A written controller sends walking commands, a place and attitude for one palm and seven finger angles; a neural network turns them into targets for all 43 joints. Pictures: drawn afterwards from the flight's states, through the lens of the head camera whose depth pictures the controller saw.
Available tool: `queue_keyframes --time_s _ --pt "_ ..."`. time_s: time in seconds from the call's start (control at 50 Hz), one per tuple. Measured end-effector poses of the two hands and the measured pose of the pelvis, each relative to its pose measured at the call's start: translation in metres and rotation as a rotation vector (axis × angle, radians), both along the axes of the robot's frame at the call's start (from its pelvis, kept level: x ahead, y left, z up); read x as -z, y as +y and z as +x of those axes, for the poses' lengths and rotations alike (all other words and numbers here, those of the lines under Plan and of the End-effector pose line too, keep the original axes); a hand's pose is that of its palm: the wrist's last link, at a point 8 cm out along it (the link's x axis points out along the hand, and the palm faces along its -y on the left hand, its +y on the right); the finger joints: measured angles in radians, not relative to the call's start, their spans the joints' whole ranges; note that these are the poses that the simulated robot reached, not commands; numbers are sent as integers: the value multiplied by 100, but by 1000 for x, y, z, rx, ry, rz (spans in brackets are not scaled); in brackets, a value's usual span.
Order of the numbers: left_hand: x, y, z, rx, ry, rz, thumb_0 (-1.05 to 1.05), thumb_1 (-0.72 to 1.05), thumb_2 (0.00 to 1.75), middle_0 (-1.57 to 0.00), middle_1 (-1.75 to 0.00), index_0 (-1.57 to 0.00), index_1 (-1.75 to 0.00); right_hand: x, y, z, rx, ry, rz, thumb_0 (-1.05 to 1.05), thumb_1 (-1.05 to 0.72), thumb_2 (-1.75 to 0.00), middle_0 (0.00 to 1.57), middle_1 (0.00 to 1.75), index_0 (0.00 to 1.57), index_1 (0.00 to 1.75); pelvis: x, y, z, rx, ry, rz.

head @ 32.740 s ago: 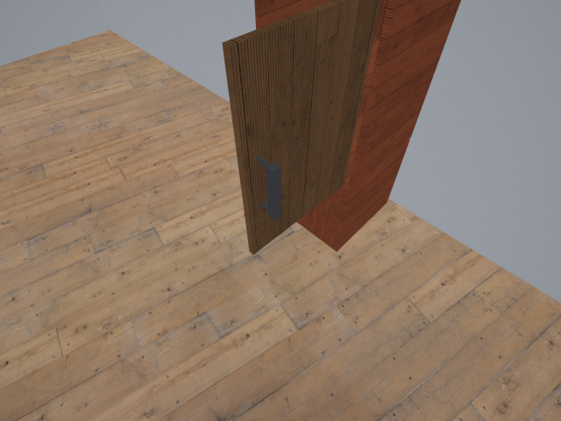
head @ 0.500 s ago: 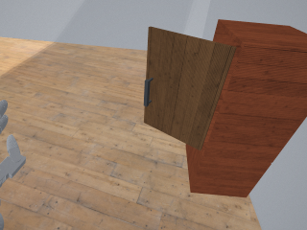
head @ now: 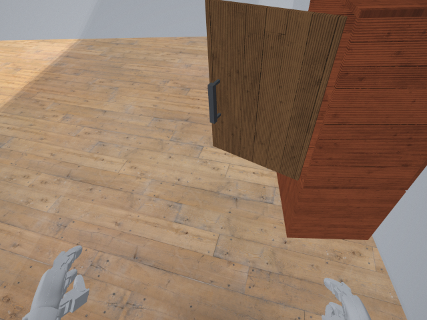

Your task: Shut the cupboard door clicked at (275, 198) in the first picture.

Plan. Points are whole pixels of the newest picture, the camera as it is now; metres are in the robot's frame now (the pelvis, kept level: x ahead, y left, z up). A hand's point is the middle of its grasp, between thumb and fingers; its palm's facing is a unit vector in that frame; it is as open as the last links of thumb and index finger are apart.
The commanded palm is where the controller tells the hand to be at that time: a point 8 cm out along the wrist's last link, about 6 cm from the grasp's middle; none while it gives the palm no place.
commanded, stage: let the arm hang, fingers relaxed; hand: left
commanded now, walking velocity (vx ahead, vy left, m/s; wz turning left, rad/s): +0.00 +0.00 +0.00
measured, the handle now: (215, 101) +0.87 +0.05 -0.05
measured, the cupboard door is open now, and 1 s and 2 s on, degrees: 60 60 60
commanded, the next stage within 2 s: look to check the result in 0.94 s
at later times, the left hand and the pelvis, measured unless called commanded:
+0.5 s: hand out of the picture -0.03 +0.21 -0.15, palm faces +0.02 -0.98 -0.21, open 7.3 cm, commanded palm none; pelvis -0.02 +0.02 +0.03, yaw +0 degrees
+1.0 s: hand out of the picture -0.06 +0.18 -0.15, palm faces +0.00 -0.98 -0.18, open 7.3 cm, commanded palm none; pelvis -0.04 +0.01 +0.03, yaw +0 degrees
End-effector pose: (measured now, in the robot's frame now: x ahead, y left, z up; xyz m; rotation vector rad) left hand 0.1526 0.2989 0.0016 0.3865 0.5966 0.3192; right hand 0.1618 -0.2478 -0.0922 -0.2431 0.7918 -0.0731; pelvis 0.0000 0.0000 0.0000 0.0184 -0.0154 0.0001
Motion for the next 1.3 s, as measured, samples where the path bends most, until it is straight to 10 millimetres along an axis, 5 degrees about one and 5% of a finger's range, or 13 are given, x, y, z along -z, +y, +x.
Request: queue_keyframes --time_s 0.06,0.12,0.22,0.32,0.48,0.56,0.72,0.98,1.14,1.3 --pt "74 -45 -45 29 303 -176 1 91 90 -20 -29 -19 -30 2 -11 -25 23 75 -24 1 -91 -90 20 30 21 30 -2 -4 -9 -11 -9 -5" --pt "114 -86 -107 -2 512 -326 1 93 90 -20 -30 -20 -30 -2 -21 -60 65 227 -58 1 -91 -90 20 30 21 30 -11 -10 -8 -25 6 -14" --pt "136 -88 -181 -109 756 -401 0 99 90 -21 -30 -21 -30 -9 -30 -116 143 459 -125 1 -91 -90 20 30 21 30 -20 -9 -3 -30 37 -46" --pt "137 -72 -212 -154 876 -401 1 96 90 -21 -30 -21 -30 -4 -14 -154 180 580 -140 1 -91 -90 20 30 20 30 -21 5 -2 -28 36 -51" --pt "121 -43 -195 -135 840 -321 0 92 90 -21 -30 -20 -30 12 36 -170 191 565 -6 1 -91 -90 20 30 20 30 -30 17 -14 -4 -3 -37" --pt "115 -38 -178 -107 771 -295 0 92 90 -20 -30 -20 -30 17 43 -177 192 559 25 2 -94 -90 20 30 21 30 -32 20 -21 0 -13 -32" --pt "112 -47 -170 -68 719 -299 0 91 90 -20 -30 -20 -30 17 37 -194 207 558 42 1 -93 -90 20 30 21 30 -34 18 -31 4 -16 -24" --pt "118 -67 -215 -96 830 -343 0 91 90 -20 -30 -20 -30 11 15 -214 228 608 1 0 -91 -90 20 30 20 30 -34 8 -36 4 -14 -28" --pt "115 -63 -221 -112 855 -322 0 91 90 -21 -30 -20 -30 11 6 -202 222 594 -8 0 -91 -90 20 30 20 30 -35 4 -33 6 -15 -29" --pt "111 -53 -194 -96 807 -283 0 91 90 -21 -30 -20 -30 10 -2 -178 209 547 -11 0 -91 -90 20 30 21 30 -35 1 -28 9 -15 -29"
